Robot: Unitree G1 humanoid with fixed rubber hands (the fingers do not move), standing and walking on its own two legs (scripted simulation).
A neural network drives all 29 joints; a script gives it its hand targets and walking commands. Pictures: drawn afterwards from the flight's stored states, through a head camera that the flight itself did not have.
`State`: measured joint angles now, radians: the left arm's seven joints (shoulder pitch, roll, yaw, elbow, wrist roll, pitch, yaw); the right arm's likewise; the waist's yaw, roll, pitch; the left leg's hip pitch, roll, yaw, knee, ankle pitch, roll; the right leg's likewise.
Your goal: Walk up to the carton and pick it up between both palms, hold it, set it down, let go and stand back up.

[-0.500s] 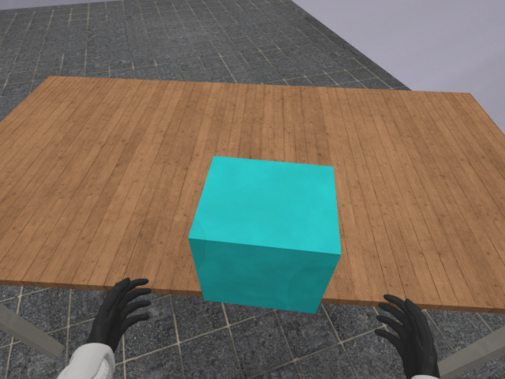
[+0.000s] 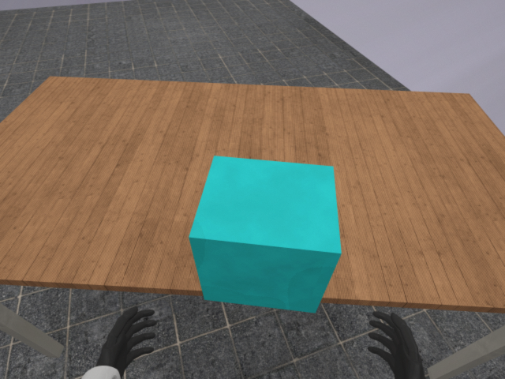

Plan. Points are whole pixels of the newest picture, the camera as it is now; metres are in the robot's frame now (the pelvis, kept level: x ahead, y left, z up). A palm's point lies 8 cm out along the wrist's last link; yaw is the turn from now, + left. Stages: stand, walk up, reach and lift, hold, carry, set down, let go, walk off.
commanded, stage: set down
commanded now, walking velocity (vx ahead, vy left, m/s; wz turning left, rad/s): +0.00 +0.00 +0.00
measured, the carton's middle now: (265, 236) +0.35 +0.02 +0.04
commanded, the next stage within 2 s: let go in 0.30 s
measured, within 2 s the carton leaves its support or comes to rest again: neither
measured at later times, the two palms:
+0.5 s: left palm (121, 366) +0.16 +0.24 -0.07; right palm out of the picture +0.17 -0.21 -0.07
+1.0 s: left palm (104, 359) +0.16 +0.27 -0.07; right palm out of the picture +0.16 -0.25 -0.08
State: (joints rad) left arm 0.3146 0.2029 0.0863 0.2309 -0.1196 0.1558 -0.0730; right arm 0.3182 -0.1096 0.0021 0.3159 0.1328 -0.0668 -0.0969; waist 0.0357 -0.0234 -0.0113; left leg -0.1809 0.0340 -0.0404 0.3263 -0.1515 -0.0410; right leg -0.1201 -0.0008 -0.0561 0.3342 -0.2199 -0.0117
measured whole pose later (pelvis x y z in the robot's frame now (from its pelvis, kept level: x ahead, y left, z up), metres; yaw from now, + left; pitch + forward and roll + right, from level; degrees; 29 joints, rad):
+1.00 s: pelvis +0.01 +0.01 -0.01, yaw +0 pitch +0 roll -1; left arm 0.25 0.26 0.06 0.48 -0.04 0.03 0.01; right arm 0.19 -0.30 0.00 0.70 0.03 -0.06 -0.02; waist 0.02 -0.01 -0.01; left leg -0.22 0.04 -0.04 0.47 -0.25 -0.03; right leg -0.12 0.00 -0.06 0.40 -0.28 0.00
